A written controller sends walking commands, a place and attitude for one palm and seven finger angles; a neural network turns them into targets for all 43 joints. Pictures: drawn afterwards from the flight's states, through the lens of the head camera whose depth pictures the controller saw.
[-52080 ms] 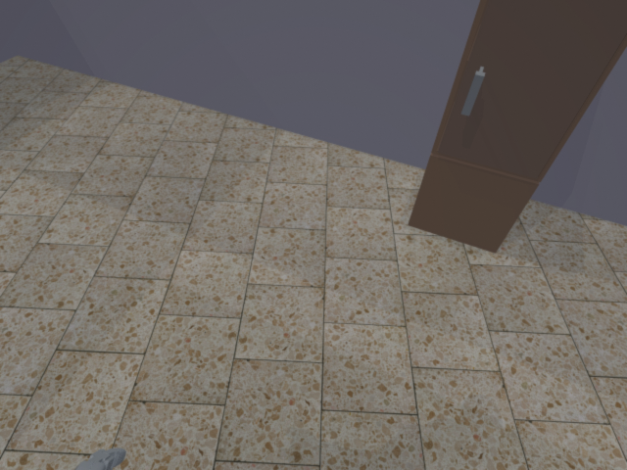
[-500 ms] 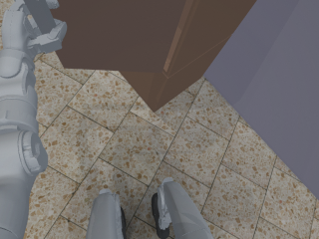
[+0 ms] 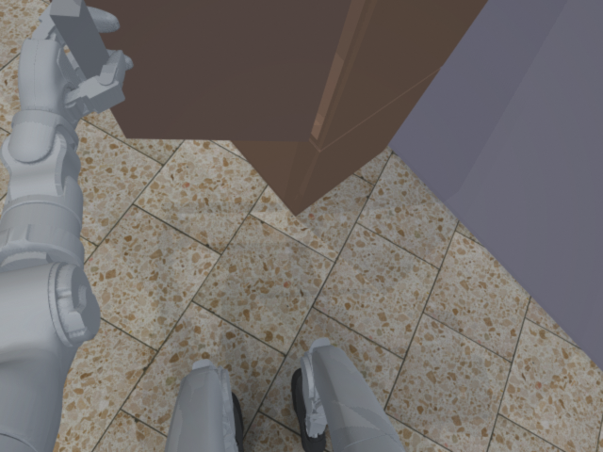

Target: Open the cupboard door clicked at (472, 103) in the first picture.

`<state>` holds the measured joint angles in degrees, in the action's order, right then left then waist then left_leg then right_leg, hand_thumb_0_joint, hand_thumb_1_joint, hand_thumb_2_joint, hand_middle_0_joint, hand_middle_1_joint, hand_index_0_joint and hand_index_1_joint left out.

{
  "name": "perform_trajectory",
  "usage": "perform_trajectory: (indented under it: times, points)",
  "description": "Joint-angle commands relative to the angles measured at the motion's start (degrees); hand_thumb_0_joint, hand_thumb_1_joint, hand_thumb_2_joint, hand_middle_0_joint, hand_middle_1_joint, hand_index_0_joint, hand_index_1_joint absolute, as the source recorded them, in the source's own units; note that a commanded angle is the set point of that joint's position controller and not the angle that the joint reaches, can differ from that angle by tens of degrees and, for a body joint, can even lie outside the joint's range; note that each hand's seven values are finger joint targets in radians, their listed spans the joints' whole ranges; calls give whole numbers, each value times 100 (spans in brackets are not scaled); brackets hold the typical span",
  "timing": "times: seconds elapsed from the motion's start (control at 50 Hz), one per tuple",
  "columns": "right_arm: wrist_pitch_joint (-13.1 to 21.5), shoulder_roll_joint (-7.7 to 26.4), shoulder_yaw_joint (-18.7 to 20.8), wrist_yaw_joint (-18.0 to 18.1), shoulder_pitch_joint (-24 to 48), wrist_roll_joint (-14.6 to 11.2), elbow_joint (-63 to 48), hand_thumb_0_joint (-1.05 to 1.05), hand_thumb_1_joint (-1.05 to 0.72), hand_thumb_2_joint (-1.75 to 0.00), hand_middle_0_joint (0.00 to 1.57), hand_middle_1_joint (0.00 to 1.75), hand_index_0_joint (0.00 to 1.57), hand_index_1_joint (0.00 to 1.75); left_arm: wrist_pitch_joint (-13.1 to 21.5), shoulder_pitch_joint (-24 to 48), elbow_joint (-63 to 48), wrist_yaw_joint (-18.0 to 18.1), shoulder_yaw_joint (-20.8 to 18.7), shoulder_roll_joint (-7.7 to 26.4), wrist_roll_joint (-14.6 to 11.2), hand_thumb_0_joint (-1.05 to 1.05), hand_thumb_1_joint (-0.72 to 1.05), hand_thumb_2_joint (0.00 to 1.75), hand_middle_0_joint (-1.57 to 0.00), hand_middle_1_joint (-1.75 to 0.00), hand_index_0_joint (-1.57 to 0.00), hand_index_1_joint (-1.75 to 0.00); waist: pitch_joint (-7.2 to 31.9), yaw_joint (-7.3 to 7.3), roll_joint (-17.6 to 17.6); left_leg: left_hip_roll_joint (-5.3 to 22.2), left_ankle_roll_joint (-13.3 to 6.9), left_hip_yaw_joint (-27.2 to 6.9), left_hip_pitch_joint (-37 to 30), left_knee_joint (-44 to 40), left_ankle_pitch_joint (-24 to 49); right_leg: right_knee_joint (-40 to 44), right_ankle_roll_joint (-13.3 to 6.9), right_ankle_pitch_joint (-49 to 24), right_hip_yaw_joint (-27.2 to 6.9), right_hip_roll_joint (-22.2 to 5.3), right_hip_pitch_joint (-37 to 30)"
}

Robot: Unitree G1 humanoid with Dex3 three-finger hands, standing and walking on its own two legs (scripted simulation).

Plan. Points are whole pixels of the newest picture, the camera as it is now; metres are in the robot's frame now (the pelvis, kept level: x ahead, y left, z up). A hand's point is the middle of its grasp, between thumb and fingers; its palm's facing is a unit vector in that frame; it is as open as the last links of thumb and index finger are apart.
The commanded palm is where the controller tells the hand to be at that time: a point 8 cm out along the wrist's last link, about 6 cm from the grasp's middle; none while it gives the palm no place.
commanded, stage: pull the door open along its arc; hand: left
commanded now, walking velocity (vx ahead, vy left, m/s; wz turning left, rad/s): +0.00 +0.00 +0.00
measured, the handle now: (94, 39) +0.61 +0.18 +0.05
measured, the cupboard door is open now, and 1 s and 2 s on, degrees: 54 100 100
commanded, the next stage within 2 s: open thumb and fingers to let go in 0.78 s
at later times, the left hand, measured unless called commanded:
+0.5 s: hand (178, 198) +0.40 +0.09 +0.05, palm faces +0.28 -0.96 +0.05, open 6.6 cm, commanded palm +0.33 +0.16 +0.04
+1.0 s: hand (244, 241) +0.35 +0.03 +0.05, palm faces +0.34 -0.94 -0.02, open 6.7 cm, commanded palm +0.31 +0.08 +0.04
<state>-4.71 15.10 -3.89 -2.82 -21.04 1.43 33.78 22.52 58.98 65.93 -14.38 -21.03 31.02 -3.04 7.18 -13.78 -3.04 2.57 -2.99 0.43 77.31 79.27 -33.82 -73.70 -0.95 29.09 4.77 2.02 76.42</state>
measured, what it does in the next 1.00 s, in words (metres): shifts its weight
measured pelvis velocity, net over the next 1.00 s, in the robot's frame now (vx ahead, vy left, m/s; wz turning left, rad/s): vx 0.02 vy -0.05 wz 0.11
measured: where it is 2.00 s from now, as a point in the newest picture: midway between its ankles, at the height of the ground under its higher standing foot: (272, 438)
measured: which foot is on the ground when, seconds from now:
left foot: down 0.00-1.00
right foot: down 0.00-1.00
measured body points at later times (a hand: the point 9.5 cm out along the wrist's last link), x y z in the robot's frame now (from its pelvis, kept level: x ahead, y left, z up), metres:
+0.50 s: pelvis +0.03 -0.01 +0.04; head +0.16 +0.00 +0.47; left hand +0.38 +0.14 +0.05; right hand +0.18 -0.24 -0.08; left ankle +0.02 +0.09 -0.60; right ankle +0.04 -0.12 -0.60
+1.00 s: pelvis +0.02 -0.05 +0.03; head +0.13 -0.06 +0.46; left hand +0.33 +0.08 +0.05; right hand +0.20 -0.27 -0.10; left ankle +0.02 +0.09 -0.60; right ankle +0.04 -0.12 -0.60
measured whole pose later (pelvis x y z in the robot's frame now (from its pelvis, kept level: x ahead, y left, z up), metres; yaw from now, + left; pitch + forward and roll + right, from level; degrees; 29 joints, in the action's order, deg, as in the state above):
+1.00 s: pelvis +0.02 -0.05 +0.03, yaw +6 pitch +23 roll +2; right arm 1.0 10.9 1.4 -2.8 -9.9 5.1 35.2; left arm 30.4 6.6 25.6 30.4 9.3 -5.7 7.7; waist 10.5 -1.9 -0.4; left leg -0.3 1.9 -1.1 60.8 70.9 -32.7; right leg -72.1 -5.3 33.1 5.9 -0.4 62.0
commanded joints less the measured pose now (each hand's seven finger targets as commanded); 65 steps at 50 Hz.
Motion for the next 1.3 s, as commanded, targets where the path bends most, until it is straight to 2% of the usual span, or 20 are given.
perform_trajectory:
  times: [0.0,0.14,0.18,0.2,0.22,0.24,0.32,0.38,0.4,0.44,0.52,0.68,0.76,0.82,0.86,0.94,1.1,1.18,1.26,1.28]
  points:
    - [43,1115,470,48,-1067,-63,-317,0,-90,-90,20,30,20,30,347,955,-1221,-176,-74,894,-214,0,90,90,-40,-135,-40,-135,3483,307,-558,-119,109,-491,-2598,-1013,2735,805,-75,-2090,-245,108,-2242]
    - [21,989,620,-48,-739,-218,-603,0,-90,-90,20,30,20,30,362,-1051,-2447,-140,291,69,-521,0,90,90,-40,-135,-40,-135,3428,683,-260,-157,153,-329,-2934,-1315,3237,970,-51,-2641,-234,75,-2790]
    - [40,922,665,-87,-594,-262,-710,0,-90,-90,20,30,20,30,370,-1790,-2886,-109,532,-344,-617,0,90,90,-40,-135,-40,-135,3307,763,-80,-182,153,-265,-2909,-1401,3295,1038,-35,-2801,-238,57,-2994]
    - [114,822,669,-76,-501,-205,-811,0,-90,-90,20,30,20,30,411,-2139,-3226,588,-111,-612,-1044,0,90,90,-40,-135,-40,-135,3192,1082,-48,-162,202,-241,-2912,-1467,3520,1018,-25,-2829,-160,58,-3009]
    - [176,744,660,-122,-359,-187,-829,0,-90,-90,20,30,20,30,426,-2589,-3373,1052,249,-1162,-1025,0,90,90,-40,-135,-40,-135,3103,1078,-8,-154,259,-197,-2896,-1517,3476,1025,8,-2762,-140,54,-2981]
    - [207,704,681,-164,-310,-145,-825,0,-90,-90,20,30,20,30,470,-2890,-3665,1482,275,-1365,-990,0,90,90,-40,-135,-40,-135,3051,1124,52,-145,294,-139,-2873,-1548,3523,1017,2,-2849,-137,33,-3088]
    - [187,569,705,-273,-142,33,-909,0,-90,-90,20,30,20,30,702,-3940,-4564,2866,414,-1628,-377,0,90,90,-40,-135,-40,-135,2991,1391,129,-172,368,-41,-2827,-1632,3603,924,-64,-3165,-203,-13,-3524]
    - [152,430,707,-326,73,143,-972,0,-90,-90,20,30,20,30,839,-4484,-4944,3611,1025,-2219,180,0,90,90,-40,-135,-40,-135,2732,1397,356,-204,364,-21,-2771,-1628,3491,939,-97,-3297,-243,-59,-3646]
    - [149,400,707,-303,156,173,-1003,0,-90,-90,20,30,20,30,887,-4503,-5048,3893,979,-2228,305,0,90,90,-40,-135,-40,-135,2754,1430,465,-228,348,-47,-2698,-1606,3399,925,-110,-3321,-266,-58,-3710]
    - [148,312,716,-268,277,222,-949,0,-90,-90,20,30,20,30,960,-4685,-5052,4153,1370,-2498,641,0,90,90,-40,-135,-40,-135,2652,1391,508,-259,350,-34,-2671,-1595,3191,944,-102,-3343,-325,-99,-3738]
    - [212,193,733,-161,556,266,-905,0,-90,-90,20,30,20,30,1111,-4877,-5186,4301,1844,-2815,930,0,90,90,-40,-135,-40,-135,2696,1391,544,-316,326,-6,-2713,-1562,2884,1032,-91,-3306,-427,-146,-3822]
    - [476,54,679,-105,908,262,-898,0,-90,-90,20,30,20,30,1091,-5649,-5426,4233,2704,-3561,872,0,90,90,-40,-135,-40,-135,2523,1388,682,-390,317,32,-2699,-1594,2538,1243,-59,-3353,-491,-221,-4037]
    - [656,17,669,-77,984,303,-788,0,-90,-90,20,30,20,30,1064,-5251,-5386,4332,3182,-3940,1050,0,90,90,-40,-135,-40,-135,2368,1153,900,-420,308,-21,-2467,-1453,2134,1323,25,-3285,-618,-321,-3894]
    - [791,13,686,-63,991,343,-690,0,-90,-90,20,30,20,30,1077,-4938,-5415,4421,3516,-4177,1282,0,90,90,-40,-135,-40,-135,2411,1050,790,-429,301,-47,-2426,-1353,2046,1322,15,-3187,-677,-367,-3733]
    - [823,56,698,-6,939,370,-522,0,-90,-90,20,30,20,30,1127,-4014,-5329,4520,3300,-3850,1347,0,90,90,-40,-135,-40,-135,2380,876,857,-429,283,-66,-2235,-1207,1820,1340,67,-2968,-791,-434,-3607]
    - [832,45,711,42,976,340,-525,0,-90,-90,20,30,20,30,1109,-4223,-4985,4462,3123,-3833,1159,0,62,78,-38,-132,-38,-132,2564,1038,852,-476,292,-32,-2049,-1222,1637,1485,93,-2736,-994,-513,-3923]
    - [819,117,708,85,1022,279,-541,0,-90,-90,20,30,20,30,1090,-3871,-4806,4337,2873,-3643,799,0,6,54,-34,-126,-34,-126,2454,1026,1080,-491,265,-55,-1830,-1278,1237,1824,142,-1924,-1224,-579,-4035]
    - [840,129,701,79,1054,282,-484,0,-90,-90,20,30,20,30,1198,-3578,-4562,4367,2769,-3578,785,0,-22,42,-32,-123,-32,-123,2248,981,1113,-488,258,-51,-1780,-1292,997,1902,140,-1357,-1237,-576,-3785]
    - [860,146,702,41,1058,311,-476,0,-90,-90,20,30,20,30,1310,-3325,-4403,4449,2812,-3638,851,0,-50,30,-30,-120,-30,-120,2223,980,904,-487,239,-30,-1852,-1320,930,1844,70,-983,-1095,-498,-3534]
    - [865,155,707,41,1046,318,-462,0,-90,-90,20,30,20,30,1336,-3227,-4379,4464,2790,-3593,878,0,-50,30,-30,-120,-30,-120,2240,965,880,-481,233,-25,-1893,-1321,940,1816,54,-963,-1060,-479,-3492]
